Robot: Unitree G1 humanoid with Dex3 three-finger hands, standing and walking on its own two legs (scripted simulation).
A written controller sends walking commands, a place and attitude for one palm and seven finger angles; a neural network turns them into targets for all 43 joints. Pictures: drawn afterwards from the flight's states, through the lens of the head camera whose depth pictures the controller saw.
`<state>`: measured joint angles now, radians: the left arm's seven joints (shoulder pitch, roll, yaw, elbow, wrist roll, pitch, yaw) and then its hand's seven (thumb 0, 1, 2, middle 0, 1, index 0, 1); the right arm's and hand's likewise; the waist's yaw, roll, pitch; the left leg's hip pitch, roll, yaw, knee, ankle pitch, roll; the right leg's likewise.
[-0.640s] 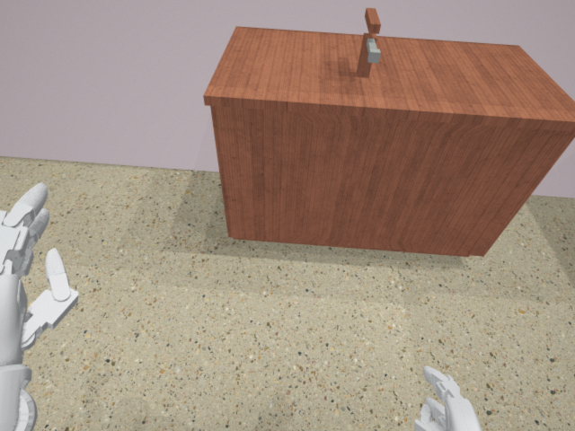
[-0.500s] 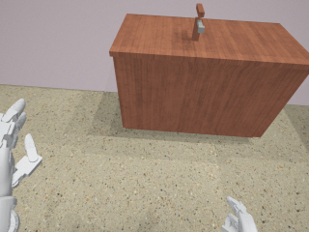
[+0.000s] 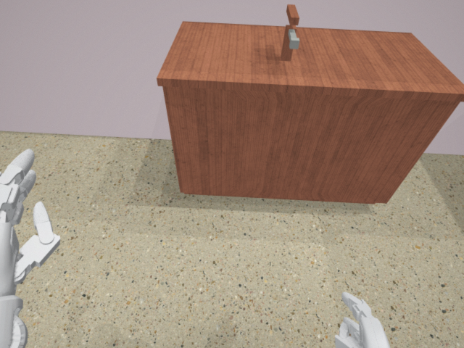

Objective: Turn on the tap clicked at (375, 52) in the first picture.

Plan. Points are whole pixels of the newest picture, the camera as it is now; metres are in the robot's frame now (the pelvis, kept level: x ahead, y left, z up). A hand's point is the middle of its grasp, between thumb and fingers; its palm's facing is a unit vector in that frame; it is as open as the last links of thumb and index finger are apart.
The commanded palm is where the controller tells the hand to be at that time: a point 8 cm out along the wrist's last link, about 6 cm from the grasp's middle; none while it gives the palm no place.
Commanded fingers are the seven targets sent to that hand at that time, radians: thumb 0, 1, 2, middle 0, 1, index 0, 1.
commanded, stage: walk to a spot facing it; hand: left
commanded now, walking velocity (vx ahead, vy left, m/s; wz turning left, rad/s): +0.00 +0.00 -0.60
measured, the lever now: (294, 43) +1.02 -0.13 +0.09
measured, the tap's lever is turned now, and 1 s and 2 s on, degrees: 0 0 0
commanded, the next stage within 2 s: turn to face it in 1.34 s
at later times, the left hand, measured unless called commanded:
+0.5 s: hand (111, 229) +0.23 +0.18 +0.16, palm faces +0.25 -0.87 -0.41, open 7.4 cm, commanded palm +0.19 +0.22 +0.18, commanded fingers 0.00 0.90 0.90 -0.20 -0.30 -0.20 -0.30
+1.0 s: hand (263, 186) +0.30 -0.01 +0.18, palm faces -0.08 -0.86 -0.50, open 7.4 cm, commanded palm +0.28 +0.06 +0.18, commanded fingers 0.00 0.90 0.90 -0.20 -0.30 -0.20 -0.30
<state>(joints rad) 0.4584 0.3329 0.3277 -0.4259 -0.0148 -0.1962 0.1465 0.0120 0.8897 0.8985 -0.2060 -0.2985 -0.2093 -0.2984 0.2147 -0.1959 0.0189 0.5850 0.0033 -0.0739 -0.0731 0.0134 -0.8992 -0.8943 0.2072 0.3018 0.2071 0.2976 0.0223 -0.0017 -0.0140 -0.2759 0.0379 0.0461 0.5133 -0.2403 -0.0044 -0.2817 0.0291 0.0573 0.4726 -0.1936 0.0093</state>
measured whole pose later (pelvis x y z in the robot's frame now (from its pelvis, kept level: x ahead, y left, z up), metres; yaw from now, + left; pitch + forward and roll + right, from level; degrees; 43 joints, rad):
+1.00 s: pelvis +0.01 -0.11 -0.01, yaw -27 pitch +0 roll +0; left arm 0.56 0.42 0.40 -0.59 -0.01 -0.25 0.14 0.01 0.88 0.90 -0.22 -0.30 -0.22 -0.30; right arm 0.26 -0.25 -0.04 0.63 0.00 -0.02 -0.05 0.01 -0.90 -0.89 0.20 0.30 0.20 0.30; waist -0.06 -0.02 0.02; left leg -0.55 0.13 0.09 0.94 -0.37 -0.03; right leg -0.31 0.02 -0.10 0.56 -0.27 -0.08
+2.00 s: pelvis +0.21 -0.26 +0.00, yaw -23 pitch +0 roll -1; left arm 0.49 0.38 0.38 -0.55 -0.02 -0.22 0.16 0.01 0.89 0.90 -0.21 -0.30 -0.21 -0.30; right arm 0.21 -0.14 0.00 0.59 0.01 -0.08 -0.05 0.01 -0.90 -0.89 0.20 0.30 0.20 0.30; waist -0.02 0.01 0.02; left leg -0.31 0.08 0.11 0.56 -0.24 0.01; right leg -0.40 -0.07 -0.11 0.85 -0.46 0.04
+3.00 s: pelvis +0.39 -0.35 +0.00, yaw -17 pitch +0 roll +1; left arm 0.47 0.34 0.34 -0.51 0.00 -0.24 0.16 0.01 0.89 0.90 -0.21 -0.30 -0.21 -0.30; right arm 0.21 -0.24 -0.03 0.63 0.00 -0.07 -0.06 0.01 -0.90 -0.89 0.21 0.30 0.21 0.30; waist 0.00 -0.02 0.06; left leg -0.44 0.08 0.11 0.74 -0.31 -0.01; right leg -0.21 -0.08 -0.15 0.51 -0.30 -0.02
